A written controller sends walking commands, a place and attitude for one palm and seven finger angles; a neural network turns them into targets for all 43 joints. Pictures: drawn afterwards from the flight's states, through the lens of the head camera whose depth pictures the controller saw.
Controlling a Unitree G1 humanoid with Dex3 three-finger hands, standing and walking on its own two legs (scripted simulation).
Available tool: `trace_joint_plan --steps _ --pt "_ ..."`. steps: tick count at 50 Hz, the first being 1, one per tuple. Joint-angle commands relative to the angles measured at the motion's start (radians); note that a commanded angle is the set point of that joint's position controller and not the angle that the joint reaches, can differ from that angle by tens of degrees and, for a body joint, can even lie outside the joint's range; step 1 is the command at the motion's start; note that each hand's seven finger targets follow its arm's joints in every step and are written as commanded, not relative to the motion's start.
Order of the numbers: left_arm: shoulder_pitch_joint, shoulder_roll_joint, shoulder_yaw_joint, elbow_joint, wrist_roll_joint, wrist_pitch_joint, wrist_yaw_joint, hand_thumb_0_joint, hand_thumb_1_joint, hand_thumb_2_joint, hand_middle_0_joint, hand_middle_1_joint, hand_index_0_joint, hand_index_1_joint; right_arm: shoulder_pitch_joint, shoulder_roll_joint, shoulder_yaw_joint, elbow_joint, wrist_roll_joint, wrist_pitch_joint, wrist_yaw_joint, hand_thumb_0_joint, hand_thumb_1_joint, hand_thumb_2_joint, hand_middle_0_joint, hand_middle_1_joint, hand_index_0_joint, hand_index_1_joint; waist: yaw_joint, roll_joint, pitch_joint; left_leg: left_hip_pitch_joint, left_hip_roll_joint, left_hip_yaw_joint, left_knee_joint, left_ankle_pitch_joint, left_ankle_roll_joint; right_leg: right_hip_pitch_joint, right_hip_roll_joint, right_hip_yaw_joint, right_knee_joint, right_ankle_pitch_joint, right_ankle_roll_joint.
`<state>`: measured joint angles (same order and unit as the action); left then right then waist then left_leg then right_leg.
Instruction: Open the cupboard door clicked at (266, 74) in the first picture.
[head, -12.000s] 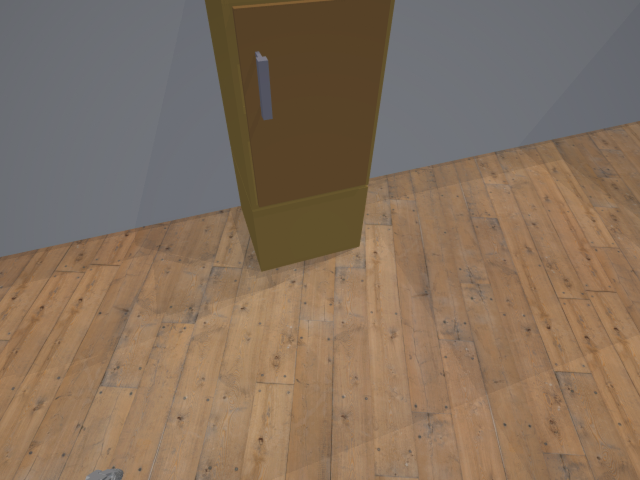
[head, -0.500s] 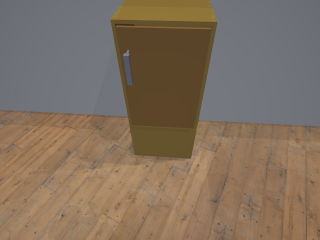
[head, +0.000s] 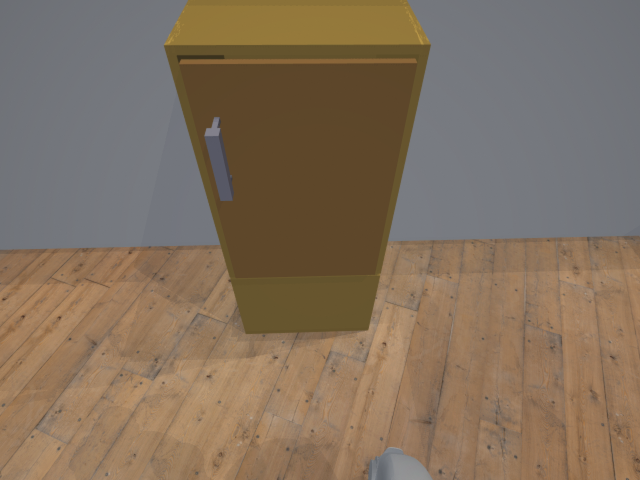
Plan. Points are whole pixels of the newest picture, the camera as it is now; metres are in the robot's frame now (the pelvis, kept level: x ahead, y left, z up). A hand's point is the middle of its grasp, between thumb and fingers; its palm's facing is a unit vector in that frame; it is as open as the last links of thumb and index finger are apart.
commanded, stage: take the last steps up to it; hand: left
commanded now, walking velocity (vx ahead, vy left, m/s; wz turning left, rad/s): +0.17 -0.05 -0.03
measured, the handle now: (221, 159) +0.65 +0.20 +0.02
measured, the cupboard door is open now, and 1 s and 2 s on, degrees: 0 0 0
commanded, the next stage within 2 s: come to a stop and stand still in 0.02 s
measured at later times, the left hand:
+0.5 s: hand (202, 465) +0.18 +0.18 -0.17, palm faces +0.06 -0.97 -0.25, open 7.3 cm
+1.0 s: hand out of the picture +0.11 +0.16 -0.17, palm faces +0.00 -0.97 -0.23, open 7.3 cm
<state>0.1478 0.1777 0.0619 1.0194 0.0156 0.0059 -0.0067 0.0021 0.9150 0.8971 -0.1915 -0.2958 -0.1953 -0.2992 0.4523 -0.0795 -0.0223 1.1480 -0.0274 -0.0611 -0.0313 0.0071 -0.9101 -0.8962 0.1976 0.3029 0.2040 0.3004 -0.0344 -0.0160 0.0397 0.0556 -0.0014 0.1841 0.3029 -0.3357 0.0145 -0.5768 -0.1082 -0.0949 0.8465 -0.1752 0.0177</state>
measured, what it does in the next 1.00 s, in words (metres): steps on the spot: right foot, then left foot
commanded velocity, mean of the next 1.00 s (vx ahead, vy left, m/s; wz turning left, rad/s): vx -0.08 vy -0.01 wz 0.00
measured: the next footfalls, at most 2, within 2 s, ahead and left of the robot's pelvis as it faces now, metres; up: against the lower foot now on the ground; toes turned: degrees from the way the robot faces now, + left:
right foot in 0.12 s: +0.20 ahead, -0.13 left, +0.00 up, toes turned -9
left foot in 0.56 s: +0.16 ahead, +0.11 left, +0.00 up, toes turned +1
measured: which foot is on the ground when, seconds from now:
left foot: down 0.00-0.12, up 0.14-0.54, down 0.56-1.00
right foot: up 0.00-0.10, down 0.12-0.56, up 0.58-0.94, down 0.96-1.00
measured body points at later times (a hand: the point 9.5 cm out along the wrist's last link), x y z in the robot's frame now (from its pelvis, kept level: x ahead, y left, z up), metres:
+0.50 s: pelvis +0.10 -0.02 -0.01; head +0.15 -0.02 +0.44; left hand +0.18 +0.23 -0.15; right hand +0.21 -0.26 -0.15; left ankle +0.12 +0.11 -0.71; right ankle +0.16 -0.12 -0.74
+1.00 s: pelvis +0.08 -0.03 +0.00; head +0.09 -0.04 +0.45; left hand +0.11 +0.21 -0.15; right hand +0.10 -0.26 -0.16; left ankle +0.12 +0.11 -0.74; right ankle +0.04 -0.15 -0.74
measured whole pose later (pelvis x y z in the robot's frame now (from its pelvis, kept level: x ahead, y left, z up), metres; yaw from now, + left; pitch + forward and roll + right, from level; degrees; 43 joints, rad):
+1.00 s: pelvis +0.08 -0.03 +0.00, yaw -2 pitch -1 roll +1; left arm 0.23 0.18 0.02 1.10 0.01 0.02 0.02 0.00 0.91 0.90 -0.19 -0.30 -0.20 -0.30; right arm 0.23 -0.18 -0.04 1.08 -0.01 0.02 -0.03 0.00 -0.91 -0.90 0.20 0.30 0.20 0.30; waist -0.01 0.01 0.04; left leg -0.26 0.05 0.07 0.48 -0.20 -0.02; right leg -0.14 -0.04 -0.03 0.48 -0.32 0.02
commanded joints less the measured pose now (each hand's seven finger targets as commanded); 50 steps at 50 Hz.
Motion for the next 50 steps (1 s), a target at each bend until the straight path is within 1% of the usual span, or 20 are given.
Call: trace_joint_plan --steps 1,4,5,6,7,10,12,14,19,25,26,28,30,34,41,45,47,48,49,50 --pt "-0.043 0.009 -0.002 -0.076 0.001 -0.023 -0.008 0.0 0.9 0.9 -0.2 -0.3 -0.2 -0.3 0.048 -0.173 -0.038 -0.016 -0.003 -0.008 -0.008 0.0 -0.9 -0.9 0.2 0.3 0.2 0.3 0.011 0.11 0.133 -0.103 0.309 -0.12 -0.013 0.676 0.124 0.071 0.03 -0.023 -0.164 -0.028 -0.041" --pt "0.226 0.067 0.014 0.01 0.009 -0.052 -0.002 0.0 0.9 0.9 -0.2 -0.3 -0.2 -0.3 0.022 -0.194 -0.042 -0.017 0.01 -0.002 -0.003 0.0 -0.9 -0.9 0.2 0.3 0.2 0.3 0.126 0.073 -0.042 -0.145 0.228 -0.058 0.335 0.782 0.061 0.459 0.093 -0.067 -0.323 0.089 -0.068" --pt "0.335 0.156 0.034 0.04 0.015 -0.068 0.01 0.0 0.9 0.9 -0.2 -0.3 -0.2 -0.3 0.051 -0.153 -0.036 -0.027 0.022 -0.003 0.008 0.0 -0.9 -0.9 0.2 0.3 0.2 0.3 0.157 -0.083 -0.145 -0.354 0.147 -0.016 0.6 0.488 0.021 0.705 -0.088 0.145 -0.335 0.268 -0.136" --pt "0.397 0.234 0.049 0.056 0.002 -0.069 0.015 0.0 0.9 0.9 -0.2 -0.3 -0.2 -0.3 0.075 -0.103 -0.03 -0.051 0.031 -0.002 0.006 0.0 -0.9 -0.9 0.2 0.3 0.2 0.3 0.138 -0.216 -0.224 -0.517 0.009 -0.039 0.922 -0.249 -0.012 0.786 -0.343 0.48 -0.434 0.543 -0.266" --pt "0.326 0.229 0.043 0.031 -0.01 -0.068 0.022 0.0 0.9 0.9 -0.2 -0.3 -0.2 -0.3 0.037 -0.12 -0.029 -0.055 0.033 0.014 0.001 0.0 -0.9 -0.9 0.2 0.3 0.2 0.3 0.13 -0.15 -0.233 -0.499 0.041 -0.184 1.004 -0.272 -0.003 0.656 -0.356 0.495 -0.502 0.488 -0.294" --pt "0.059 0.108 0.004 -0.032 -0.002 -0.05 0.045 0.0 0.9 0.9 -0.2 -0.3 -0.2 -0.3 -0.013 -0.079 -0.019 -0.046 0.021 0.05 -0.002 0.0 -0.9 -0.9 0.2 0.3 0.2 0.3 0.03 0.03 -0.038 -0.428 0.101 -0.217 0.884 -0.112 -0.021 0.303 -0.25 0.236 -0.529 0.533 -0.217" --pt "0.018 0.11 0.0 -0.044 0.008 -0.04 0.052 0.0 0.9 0.9 -0.2 -0.3 -0.2 -0.3 0.013 -0.073 -0.018 -0.044 0.026 0.082 -0.002 0.0 -0.9 -0.9 0.2 0.3 0.2 0.3 0.001 -0.034 -0.069 -0.375 0.086 -0.2 0.739 -0.129 -0.04 0.266 -0.222 0.131 -0.492 0.607 -0.202" --pt "0.058 0.115 0.013 -0.048 0.01 -0.025 0.052 0.0 0.9 0.9 -0.2 -0.3 -0.2 -0.3 -0.038 -0.085 -0.027 -0.07 0.018 0.101 0.002 0.0 -0.9 -0.9 0.2 0.3 0.2 0.3 0.032 -0.068 -0.084 -0.403 0.051 -0.172 0.686 -0.128 -0.052 0.306 -0.215 0.147 -0.485 0.586 -0.211" --pt "0.036 0.159 0.026 -0.076 0.013 -0.001 0.051 0.0 0.9 0.9 -0.2 -0.3 -0.2 -0.3 -0.157 -0.134 -0.044 -0.148 0.015 0.112 0.01 0.0 -0.9 -0.9 0.2 0.3 0.2 0.3 0.045 -0.14 -0.083 -0.453 0.028 -0.177 0.664 -0.112 -0.066 0.346 -0.222 0.152 -0.46 0.612 -0.222" --pt "0.01 0.179 0.03 -0.094 0.014 0.016 0.046 0.0 0.9 0.9 -0.2 -0.3 -0.2 -0.3 -0.163 -0.144 -0.044 -0.17 0.02 0.091 0.014 0.0 -0.9 -0.9 0.2 0.3 0.2 0.3 0.011 -0.15 -0.105 -0.265 0.023 -0.142 0.302 0.066 -0.052 0.303 -0.16 0.135 -0.383 0.336 -0.16" --pt "0.02 0.164 0.026 -0.098 0.006 0.022 0.044 0.0 0.9 0.9 -0.2 -0.3 -0.2 -0.3 -0.143 -0.164 -0.043 -0.167 0.018 0.083 0.015 0.0 -0.9 -0.9 0.2 0.3 0.2 0.3 -0.003 -0.102 -0.106 -0.179 0.042 -0.148 0.165 0.177 -0.046 0.249 -0.124 0.121 -0.324 0.214 -0.115" --pt "0.085 0.077 0.006 -0.114 -0.007 0.035 0.04 0.0 0.9 0.9 -0.2 -0.3 -0.2 -0.3 -0.2 -0.308 -0.062 -0.22 0.001 0.072 0.012 0.0 -0.9 -0.9 0.2 0.3 0.2 0.3 0.018 0.328 -0.052 -0.269 0.403 -0.53 -0.036 0.469 0.102 0.116 0.087 0.028 -0.017 -0.405 -0.001" --pt "0.071 0.109 0.014 -0.106 0.003 0.048 0.042 0.0 0.9 0.9 -0.2 -0.3 -0.2 -0.3 -0.28 -0.301 -0.053 -0.239 -0.003 0.067 -0.012 0.0 -0.9 -0.9 0.2 0.3 0.2 0.3 0.037 0.228 -0.028 -0.373 0.392 -0.524 -0.046 0.411 0.157 0.136 0.094 0.162 0.191 -0.393 0.001" --pt "0.151 0.113 0.017 -0.042 0.003 0.033 0.022 0.0 0.9 0.9 -0.2 -0.3 -0.2 -0.3 -0.309 -0.242 -0.036 -0.229 0.007 0.052 -0.014 0.0 -0.9 -0.9 0.2 0.3 0.2 0.3 0.054 0.144 -0.083 -0.2 0.267 -0.326 -0.013 0.418 0.122 0.088 0.092 0.148 0.251 -0.218 0.029" --pt "0.066 0.069 -0.011 -0.031 -0.004 0.027 0.019 0.0 0.9 0.9 -0.2 -0.3 -0.2 -0.3 -0.179 -0.253 -0.049 -0.146 0.006 0.058 -0.016 0.0 -0.9 -0.9 0.2 0.3 0.2 0.3 -0.011 0.181 -0.077 -0.082 0.288 -0.341 0.007 0.553 0.142 0.184 0.06 0.084 -0.078 -0.315 0.036" --pt "0.143 0.062 -0.021 0.026 -0.007 0.013 0.025 0.0 0.9 0.9 -0.2 -0.3 -0.2 -0.3 -0.189 -0.251 -0.053 -0.118 0.012 0.06 -0.007 0.0 -0.9 -0.9 0.2 0.3 0.2 0.3 0.018 0.181 -0.09 -0.148 0.243 -0.32 0.04 0.463 0.105 0.351 0.074 0.04 -0.351 -0.163 0.016" --pt "0.195 0.095 -0.02 0.058 -0.002 -0.003 0.034 0.0 0.9 0.9 -0.2 -0.3 -0.2 -0.3 -0.19 -0.2 -0.045 -0.109 0.024 0.058 -0.001 0.0 -0.9 -0.9 0.2 0.3 0.2 0.3 0.039 0.068 -0.082 -0.273 0.166 -0.251 0.124 0.29 0.023 0.498 0.006 0.111 -0.545 0.016 -0.005" --pt "0.17 0.131 -0.021 0.059 -0.002 -0.01 0.038 0.0 0.9 0.9 -0.2 -0.3 -0.2 -0.3 -0.191 -0.154 -0.032 -0.112 0.03 0.06 0.004 0.0 -0.9 -0.9 0.2 0.3 0.2 0.3 0.024 -0.042 -0.047 -0.329 0.105 -0.19 0.142 0.15 -0.021 0.476 -0.096 0.203 -0.569 0.027 -0.046" --pt "0.139 0.15 -0.026 0.052 -0.006 -0.011 0.037 0.0 0.9 0.9 -0.2 -0.3 -0.2 -0.3 -0.199 -0.132 -0.021 -0.112 0.026 0.063 0.013 0.0 -0.9 -0.9 0.2 0.3 0.2 0.3 0.017 -0.054 -0.024 -0.301 0.069 -0.172 0.124 0.075 -0.037 0.391 -0.143 0.215 -0.58 -0.026 -0.076" --pt "0.126 0.149 -0.019 0.058 -0.003 -0.018 0.036 0.0 0.9 0.9 -0.2 -0.3 -0.2 -0.3 -0.211 -0.121 -0.016 -0.107 0.015 0.073 0.011 0.0 -0.9 -0.9 0.2 0.3 0.2 0.3 0.023 -0.179 0.007 -0.279 0.061 -0.159 0.137 0.062 -0.042 0.32 -0.119 0.232 -0.603 -0.053 -0.087"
